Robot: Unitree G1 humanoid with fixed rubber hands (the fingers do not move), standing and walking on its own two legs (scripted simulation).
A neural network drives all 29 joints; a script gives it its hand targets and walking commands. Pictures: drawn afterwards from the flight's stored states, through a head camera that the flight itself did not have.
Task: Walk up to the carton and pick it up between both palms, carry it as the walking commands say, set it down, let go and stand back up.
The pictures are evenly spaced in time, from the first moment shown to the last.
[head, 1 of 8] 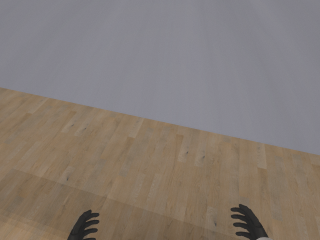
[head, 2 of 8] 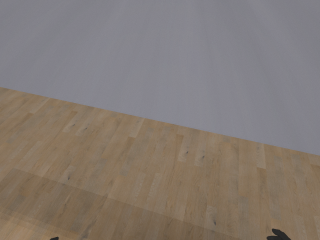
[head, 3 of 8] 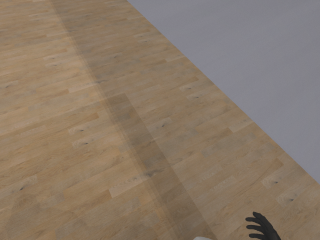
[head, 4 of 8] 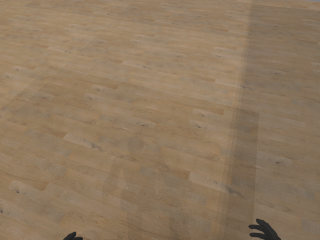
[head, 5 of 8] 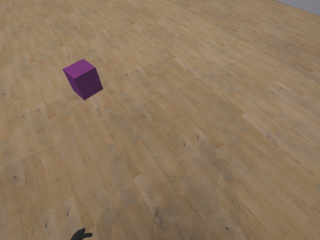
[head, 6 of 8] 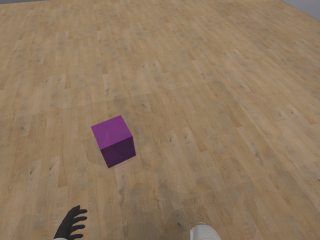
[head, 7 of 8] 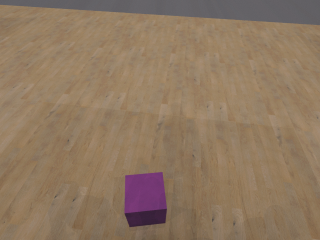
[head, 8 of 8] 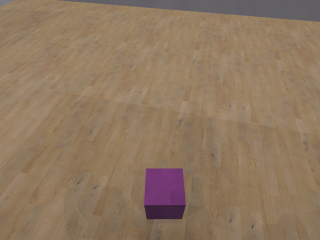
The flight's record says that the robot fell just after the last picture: no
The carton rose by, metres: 0.00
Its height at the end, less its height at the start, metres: +0.00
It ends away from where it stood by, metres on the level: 0.00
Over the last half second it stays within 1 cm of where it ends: yes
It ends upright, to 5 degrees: yes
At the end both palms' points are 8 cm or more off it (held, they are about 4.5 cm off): yes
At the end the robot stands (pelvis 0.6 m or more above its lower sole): yes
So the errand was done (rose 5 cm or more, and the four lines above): no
